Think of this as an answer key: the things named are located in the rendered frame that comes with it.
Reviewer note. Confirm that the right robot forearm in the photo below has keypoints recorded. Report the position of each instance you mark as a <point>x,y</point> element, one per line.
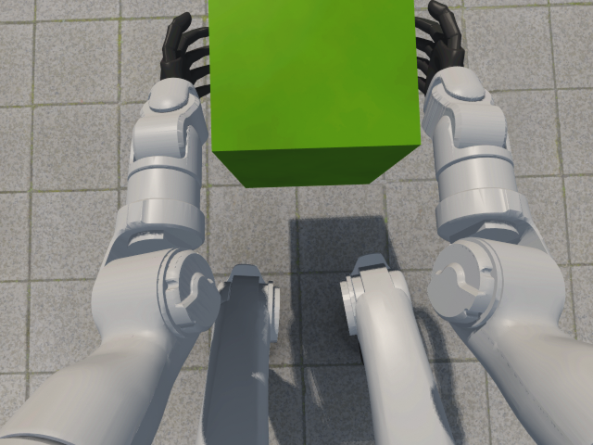
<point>473,164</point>

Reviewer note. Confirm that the carton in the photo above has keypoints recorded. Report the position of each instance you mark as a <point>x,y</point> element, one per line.
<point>312,92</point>

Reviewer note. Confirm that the left robot shin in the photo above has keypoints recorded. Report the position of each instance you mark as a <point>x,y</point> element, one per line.
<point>224,288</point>

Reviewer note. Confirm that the robot shin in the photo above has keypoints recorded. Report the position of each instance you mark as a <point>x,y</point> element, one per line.
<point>224,288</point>
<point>397,277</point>

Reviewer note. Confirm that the robot right upper arm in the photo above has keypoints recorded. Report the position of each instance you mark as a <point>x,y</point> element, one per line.
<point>504,301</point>

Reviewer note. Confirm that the robot right hand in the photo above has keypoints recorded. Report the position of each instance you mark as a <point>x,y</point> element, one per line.
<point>446,51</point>

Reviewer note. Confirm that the robot left upper arm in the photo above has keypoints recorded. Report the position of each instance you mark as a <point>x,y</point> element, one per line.
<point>149,310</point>

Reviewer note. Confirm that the right robot shin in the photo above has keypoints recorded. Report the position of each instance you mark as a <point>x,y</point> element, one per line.
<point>397,277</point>

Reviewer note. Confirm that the robot left hand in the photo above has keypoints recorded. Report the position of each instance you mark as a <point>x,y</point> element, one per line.
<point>176,62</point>

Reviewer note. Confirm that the left robot forearm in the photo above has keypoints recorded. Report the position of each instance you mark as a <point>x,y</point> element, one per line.
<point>165,175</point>

